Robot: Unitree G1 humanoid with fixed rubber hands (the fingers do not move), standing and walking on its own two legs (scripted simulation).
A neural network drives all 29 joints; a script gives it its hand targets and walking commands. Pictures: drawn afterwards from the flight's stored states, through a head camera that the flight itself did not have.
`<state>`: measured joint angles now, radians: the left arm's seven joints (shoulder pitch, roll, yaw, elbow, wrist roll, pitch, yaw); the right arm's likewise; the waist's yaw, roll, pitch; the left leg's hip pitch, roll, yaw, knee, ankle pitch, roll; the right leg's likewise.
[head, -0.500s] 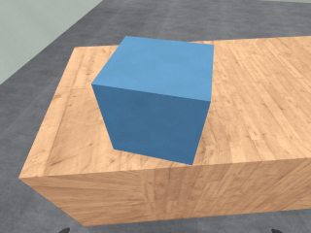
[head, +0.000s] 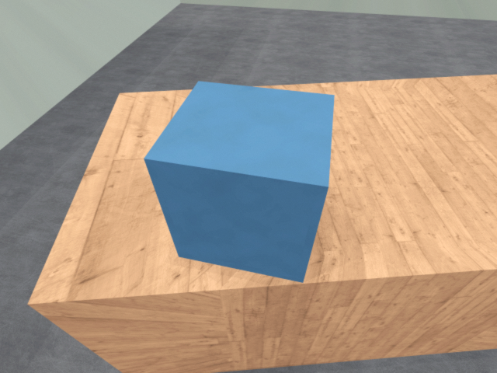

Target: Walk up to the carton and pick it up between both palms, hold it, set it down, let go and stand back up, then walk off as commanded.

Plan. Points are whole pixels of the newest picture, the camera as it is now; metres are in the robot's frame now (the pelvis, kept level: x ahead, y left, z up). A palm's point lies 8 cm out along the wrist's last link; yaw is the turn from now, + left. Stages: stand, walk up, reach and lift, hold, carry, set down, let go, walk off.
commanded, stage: walk up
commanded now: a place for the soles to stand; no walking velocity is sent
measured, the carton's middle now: (250, 181) +0.47 +0.00 +0.04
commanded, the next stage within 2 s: stand in 0.42 s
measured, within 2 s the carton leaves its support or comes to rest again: neither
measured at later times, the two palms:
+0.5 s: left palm out of the picture +0.11 +0.29 -0.11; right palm out of the picture +0.10 -0.28 -0.12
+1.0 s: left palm out of the picture +0.15 +0.28 -0.13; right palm out of the picture +0.15 -0.28 -0.12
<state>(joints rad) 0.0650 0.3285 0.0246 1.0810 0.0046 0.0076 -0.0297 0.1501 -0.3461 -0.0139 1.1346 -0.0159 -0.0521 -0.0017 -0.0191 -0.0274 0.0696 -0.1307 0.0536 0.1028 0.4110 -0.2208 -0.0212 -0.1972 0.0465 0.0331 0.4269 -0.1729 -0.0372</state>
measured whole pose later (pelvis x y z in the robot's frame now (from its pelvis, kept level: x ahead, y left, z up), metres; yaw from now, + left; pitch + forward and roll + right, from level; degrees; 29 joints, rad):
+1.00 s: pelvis -0.01 +0.01 -0.02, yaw +3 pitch -3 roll +0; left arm -0.04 0.32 0.02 0.73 -0.01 0.40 0.02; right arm -0.01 -0.32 -0.15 0.96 -0.10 -0.05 0.09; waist -0.02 -0.02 0.19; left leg -0.27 0.04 0.05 0.66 -0.33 -0.01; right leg -0.31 0.01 -0.03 0.65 -0.29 -0.02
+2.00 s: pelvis -0.01 +0.02 -0.01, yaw +1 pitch -12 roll -1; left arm 0.23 0.36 0.08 0.32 -0.10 0.26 -0.12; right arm 0.44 -0.12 -0.07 0.02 0.04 0.25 -0.13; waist 0.03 0.00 0.13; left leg -0.04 0.05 0.10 0.54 -0.29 0.01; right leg -0.08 0.02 0.01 0.50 -0.22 -0.01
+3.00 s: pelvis +0.03 +0.07 +0.00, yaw +3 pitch -8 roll -3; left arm 0.40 0.50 -0.01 -0.13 -0.35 0.05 -0.12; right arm 0.49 -0.09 -0.05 -0.15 0.23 0.00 -0.24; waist 0.03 0.02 0.15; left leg -0.03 0.01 0.06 0.50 -0.33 0.05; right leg 0.01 0.00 0.01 0.33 -0.20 0.02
